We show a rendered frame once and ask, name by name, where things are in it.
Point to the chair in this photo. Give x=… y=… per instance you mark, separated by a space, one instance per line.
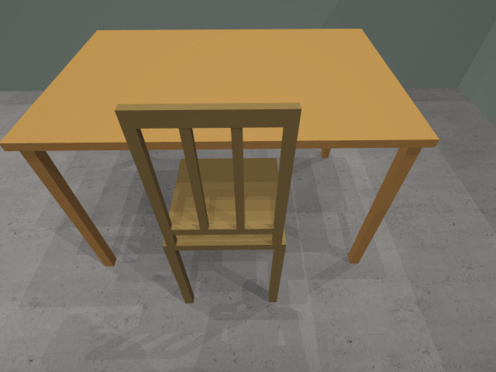
x=218 y=204

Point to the table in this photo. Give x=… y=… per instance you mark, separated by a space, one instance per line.
x=349 y=99

